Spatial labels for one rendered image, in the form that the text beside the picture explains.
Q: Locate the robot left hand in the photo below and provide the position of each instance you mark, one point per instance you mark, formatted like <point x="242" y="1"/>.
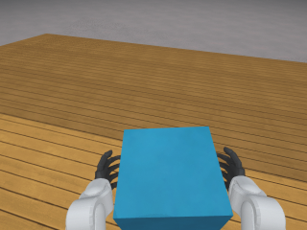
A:
<point x="104" y="170"/>

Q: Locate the robot left forearm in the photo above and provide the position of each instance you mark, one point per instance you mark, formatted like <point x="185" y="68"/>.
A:
<point x="89" y="212"/>

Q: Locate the robot right forearm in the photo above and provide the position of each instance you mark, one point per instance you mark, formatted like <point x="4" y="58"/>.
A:
<point x="256" y="210"/>

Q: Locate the carton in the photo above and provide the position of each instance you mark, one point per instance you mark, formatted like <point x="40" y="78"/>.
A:
<point x="170" y="179"/>

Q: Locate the robot right hand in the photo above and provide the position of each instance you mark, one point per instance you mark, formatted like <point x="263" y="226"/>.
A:
<point x="234" y="167"/>

